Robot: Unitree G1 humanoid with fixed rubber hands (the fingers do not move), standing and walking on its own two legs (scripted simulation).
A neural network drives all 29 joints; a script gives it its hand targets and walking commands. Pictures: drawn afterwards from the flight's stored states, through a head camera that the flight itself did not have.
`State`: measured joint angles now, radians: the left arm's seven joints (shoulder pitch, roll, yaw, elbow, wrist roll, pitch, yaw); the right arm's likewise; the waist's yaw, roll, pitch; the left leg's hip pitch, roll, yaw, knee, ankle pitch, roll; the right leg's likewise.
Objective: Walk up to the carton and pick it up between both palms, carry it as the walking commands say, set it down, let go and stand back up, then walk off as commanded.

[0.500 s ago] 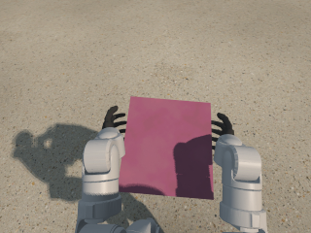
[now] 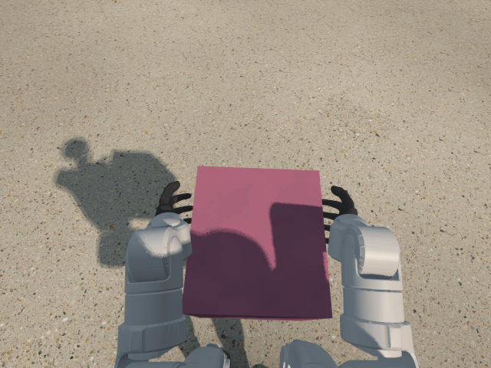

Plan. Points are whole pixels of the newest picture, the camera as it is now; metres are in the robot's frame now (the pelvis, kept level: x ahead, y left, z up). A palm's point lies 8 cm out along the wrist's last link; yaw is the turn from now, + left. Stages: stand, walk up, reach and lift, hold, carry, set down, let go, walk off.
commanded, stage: carry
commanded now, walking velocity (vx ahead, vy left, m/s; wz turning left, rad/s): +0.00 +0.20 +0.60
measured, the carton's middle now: (253, 251) +0.30 +0.01 -0.05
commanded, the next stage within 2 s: none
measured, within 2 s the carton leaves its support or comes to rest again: neither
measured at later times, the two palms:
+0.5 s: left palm (21, 251) +0.23 +0.29 +0.12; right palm (244, 228) +0.28 +0.03 +0.09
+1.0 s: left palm out of the picture +0.09 +0.43 +0.12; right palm (114, 277) +0.21 +0.19 +0.09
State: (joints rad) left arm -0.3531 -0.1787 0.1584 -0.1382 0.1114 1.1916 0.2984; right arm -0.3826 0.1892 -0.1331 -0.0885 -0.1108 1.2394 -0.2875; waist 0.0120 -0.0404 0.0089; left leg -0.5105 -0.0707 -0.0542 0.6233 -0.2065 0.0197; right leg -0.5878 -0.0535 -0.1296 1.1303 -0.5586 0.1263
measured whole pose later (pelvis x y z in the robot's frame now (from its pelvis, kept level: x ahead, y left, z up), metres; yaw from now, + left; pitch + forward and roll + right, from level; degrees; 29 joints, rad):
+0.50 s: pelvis -0.04 +0.10 +0.02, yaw +15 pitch +2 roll +5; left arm -0.40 -0.20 0.15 -0.14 0.11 1.18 0.29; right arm -0.36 0.17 -0.13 -0.20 -0.11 1.26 -0.29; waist 0.00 0.01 0.00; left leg -0.53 0.00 0.03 0.90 -0.32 0.00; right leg -0.29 -0.29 -0.22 0.61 -0.32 0.06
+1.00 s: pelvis -0.12 +0.17 +0.02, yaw +30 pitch +2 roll +5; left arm -0.39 -0.19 0.14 -0.13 0.11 1.18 0.30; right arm -0.34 0.17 -0.13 -0.18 -0.11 1.24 -0.28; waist 0.00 0.00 -0.02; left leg -0.58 -0.14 -0.02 0.97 -0.33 0.00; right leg -0.33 -0.09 -0.16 0.60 -0.31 -0.09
